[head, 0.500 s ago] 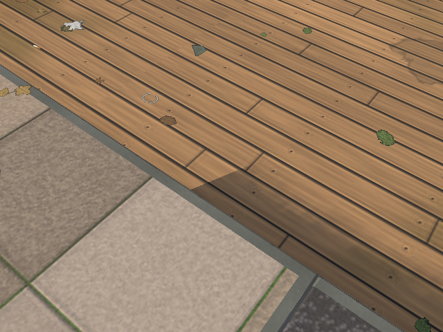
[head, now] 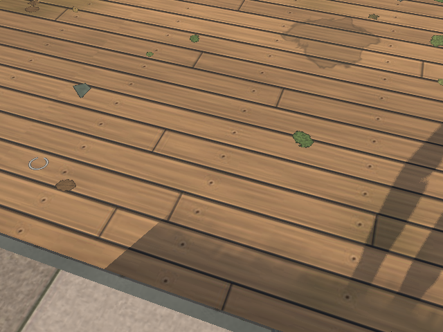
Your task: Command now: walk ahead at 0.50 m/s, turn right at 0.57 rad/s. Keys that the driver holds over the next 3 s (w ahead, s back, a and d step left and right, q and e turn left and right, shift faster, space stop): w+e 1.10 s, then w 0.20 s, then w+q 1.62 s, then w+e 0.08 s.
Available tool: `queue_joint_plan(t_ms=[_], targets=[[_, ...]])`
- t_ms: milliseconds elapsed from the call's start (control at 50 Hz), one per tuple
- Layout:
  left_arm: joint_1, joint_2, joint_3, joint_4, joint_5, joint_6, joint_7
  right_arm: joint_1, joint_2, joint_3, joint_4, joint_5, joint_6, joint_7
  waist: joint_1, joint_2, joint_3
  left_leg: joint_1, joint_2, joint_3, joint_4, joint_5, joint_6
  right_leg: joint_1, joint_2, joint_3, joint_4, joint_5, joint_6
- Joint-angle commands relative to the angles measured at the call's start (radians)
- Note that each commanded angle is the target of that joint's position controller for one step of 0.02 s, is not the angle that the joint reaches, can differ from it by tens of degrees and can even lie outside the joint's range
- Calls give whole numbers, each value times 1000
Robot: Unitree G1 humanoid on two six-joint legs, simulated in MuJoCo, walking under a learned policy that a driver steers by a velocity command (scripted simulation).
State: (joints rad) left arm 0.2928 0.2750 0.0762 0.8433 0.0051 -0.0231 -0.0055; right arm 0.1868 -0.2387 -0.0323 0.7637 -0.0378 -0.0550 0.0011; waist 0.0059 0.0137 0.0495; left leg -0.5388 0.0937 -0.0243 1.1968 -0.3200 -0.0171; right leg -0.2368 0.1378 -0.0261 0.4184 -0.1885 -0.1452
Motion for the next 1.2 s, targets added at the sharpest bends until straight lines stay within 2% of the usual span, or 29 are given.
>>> queue_joint_plan(t_ms=[20,220,280,320,340,360,380,400,420,440,480,620,680,820,840,880,920,940,960,980,1020,1040,1060,1080,1100,1120,1160,1180,1200], targets=[[34,136,28,-60,-5,-34,0,67,-79,-18,-47,-9,29,7,-35,-20,-48,-61,11,19,-105,67,-26,36,-250,266,-196,358,-151],[187,165,33,-74,4,-25,9,-244,-97,-3,-164,10,12,17,92,-86,-18,-129,-59,13,-538,271,-21,220,-260,367,-99,398,-98],[135,205,41,-99,7,-20,20,-174,-133,-13,-166,14,-5,17,42,-98,-17,50,-95,1,-652,189,11,191,-267,415,-40,454,-49],[78,202,37,-117,3,-25,12,57,-173,-33,-108,11,-22,1,-76,-65,-117,372,-106,-5,-733,163,54,105,-195,370,195,516,-3],[83,134,17,-146,-8,-33,1,221,-246,-50,-98,-6,-32,-14,-137,55,-272,609,100,-217,-772,-39,104,-4,-130,286,479,304,26],[174,60,3,-183,-30,-33,-1,229,-332,-68,-107,-17,-22,-20,-75,269,-368,823,340,-662,-885,-193,200,-316,32,162,749,-362,59],[180,135,8,-160,6,-23,5,180,-276,-65,-107,2,-10,-16,-51,209,-293,743,348,-780,-921,-286,230,-442,-44,158,861,-341,49],[117,155,14,-151,15,-16,0,112,-181,-43,-121,7,-5,-14,-44,70,-154,598,306,-601,-923,-215,213,-435,-93,154,855,-243,54],[75,144,12,-155,14,-10,-8,72,-139,-31,-116,7,-6,-10,-30,22,-82,487,250,-434,-940,-27,192,-381,-123,146,793,-178,66],[75,130,11,-154,18,1,-15,68,-127,-26,-103,7,-10,-10,-13,63,-56,425,203,-310,-956,119,165,-335,-150,140,741,-156,79],[98,119,10,-146,24,30,-25,87,-130,-26,-78,19,-26,-4,9,118,-51,383,169,-185,-970,323,153,-284,-164,122,708,-147,101],[-108,69,-14,-225,28,47,-56,146,-167,-42,-25,20,-31,-1,-18,91,-42,431,152,58,-991,517,169,-381,-184,55,567,69,117],[-107,100,-1,-209,35,54,-59,206,-187,-51,-9,8,-37,2,-35,79,-84,523,201,73,-933,510,203,-413,-198,44,632,199,85],[-295,94,2,-259,45,63,-64,259,-206,-58,23,3,-25,-8,-80,97,59,567,233,165,-827,517,145,-464,-198,-28,517,8,49],[-357,82,3,-274,54,59,-63,326,-200,-59,57,2,-32,-17,-111,119,78,701,282,119,-804,483,119,-577,-242,66,498,132,45],[-449,88,7,-288,55,39,-54,397,-204,-63,91,-11,-29,-26,-182,98,109,884,293,105,-774,373,95,-762,-232,44,421,124,47],[-491,65,-3,-299,63,9,-58,423,-196,-59,130,-27,-19,-36,-193,91,159,907,311,117,-747,420,94,-799,-248,21,350,28,46],[-455,49,-9,-290,64,-1,-62,388,-191,-55,134,-27,-17,-35,-157,83,143,831,297,165,-707,507,83,-679,-236,-18,313,8,36],[-401,22,-22,-254,54,-14,-79,305,-136,-33,110,-18,-14,-45,-110,-62,138,639,231,268,-655,327,48,-436,-242,-14,33,367,46],[-327,53,0,-194,60,-27,-78,357,-101,-15,124,2,-21,-29,-94,-139,80,528,158,316,-571,376,37,-200,-116,-98,57,445,41],[-92,70,22,-89,89,-23,-59,322,-209,-37,128,33,-22,-23,28,-100,-85,347,115,306,-185,529,30,252,-62,-94,32,368,18],[99,86,33,-7,81,-12,-38,185,-233,-52,114,59,-22,-24,184,-155,-113,104,60,290,167,246,10,541,-116,-32,-152,549,-18],[132,206,55,18,63,-13,-15,85,-246,-66,57,76,-26,-11,205,-193,-126,-227,-9,185,384,-282,-6,764,-243,145,23,762,-52],[170,264,60,9,40,-17,9,79,-222,-53,9,79,-38,-11,203,-225,-244,-289,30,66,324,-318,-7,827,-412,286,70,1076,-99],[188,246,54,44,21,-16,30,43,-201,-40,4,55,-40,-20,186,-169,-183,-284,44,42,207,-250,-9,722,-414,335,23,1010,-126],[161,195,40,61,17,-16,43,38,-176,-33,24,29,-41,-22,152,-113,-55,-281,57,49,124,-207,-12,580,-383,329,-32,877,-129],[90,115,12,61,11,-45,49,56,-156,-30,72,-24,-37,-2,100,-36,63,-174,73,57,-85,-128,4,365,-284,273,-100,677,-108],[89,103,9,93,-18,-71,54,24,-120,-25,65,-29,-46,-2,74,-20,112,-82,48,77,-251,-18,0,223,-210,211,-141,608,-79],[49,86,4,111,-17,-90,49,20,-93,-20,56,-27,-57,3,37,-10,107,56,16,112,-418,132,-20,109,-163,177,-166,503,-66]])
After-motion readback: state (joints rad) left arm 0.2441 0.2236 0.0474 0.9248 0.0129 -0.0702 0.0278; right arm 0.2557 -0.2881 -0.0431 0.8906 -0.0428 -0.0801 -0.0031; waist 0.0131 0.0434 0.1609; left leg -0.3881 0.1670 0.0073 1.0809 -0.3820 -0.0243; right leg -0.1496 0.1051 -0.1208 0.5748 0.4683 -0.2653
